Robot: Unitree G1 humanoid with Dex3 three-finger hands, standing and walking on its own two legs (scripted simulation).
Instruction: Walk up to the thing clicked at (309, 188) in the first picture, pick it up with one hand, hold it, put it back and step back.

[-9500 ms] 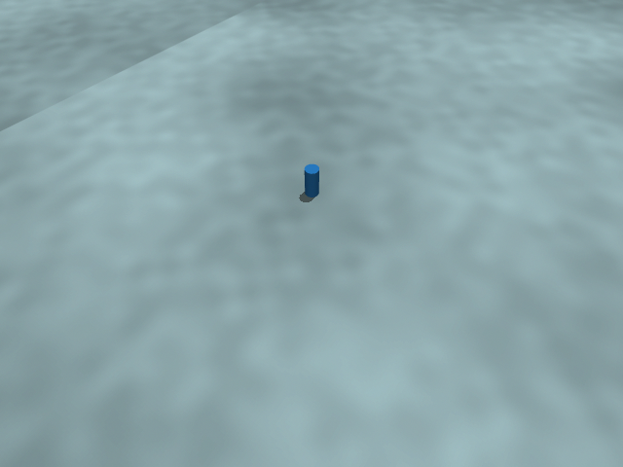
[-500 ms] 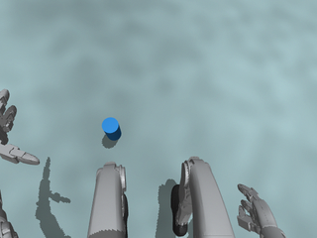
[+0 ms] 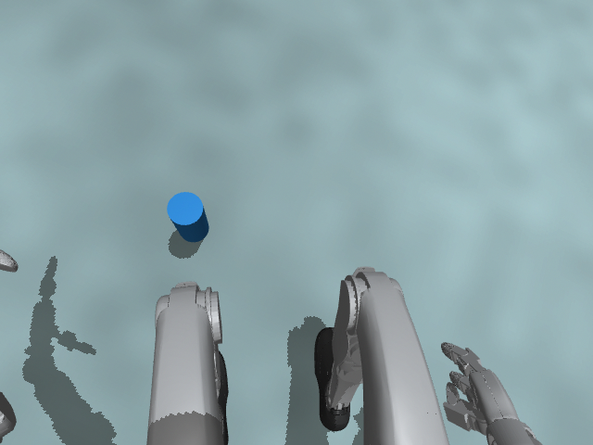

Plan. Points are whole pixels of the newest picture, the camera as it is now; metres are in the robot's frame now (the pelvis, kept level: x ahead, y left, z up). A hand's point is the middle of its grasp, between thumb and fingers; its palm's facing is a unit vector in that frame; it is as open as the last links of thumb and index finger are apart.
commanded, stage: go down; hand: left
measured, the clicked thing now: (190, 219) +0.48 +0.17 -0.36
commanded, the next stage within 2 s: approach in 0.80 s
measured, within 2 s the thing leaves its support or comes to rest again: neither
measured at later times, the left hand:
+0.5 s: hand out of the picture +0.43 +0.35 -0.04, palm faces -0.01 -1.00 -0.09, open 17.7 cm
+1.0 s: hand out of the picture +0.43 +0.36 -0.05, palm faces -0.01 -1.00 -0.07, open 17.7 cm
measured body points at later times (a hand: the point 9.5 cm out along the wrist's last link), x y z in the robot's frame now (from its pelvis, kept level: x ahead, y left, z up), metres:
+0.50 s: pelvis -0.01 +0.00 -0.04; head +0.20 +0.06 +0.35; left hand +0.42 +0.40 -0.03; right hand +0.11 -0.28 -0.14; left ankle +0.08 +0.12 -0.39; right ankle +0.11 -0.13 -0.39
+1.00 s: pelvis -0.01 +0.00 -0.05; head +0.21 +0.07 +0.34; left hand +0.43 +0.42 -0.04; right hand +0.11 -0.28 -0.14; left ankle +0.08 +0.12 -0.39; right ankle +0.11 -0.13 -0.39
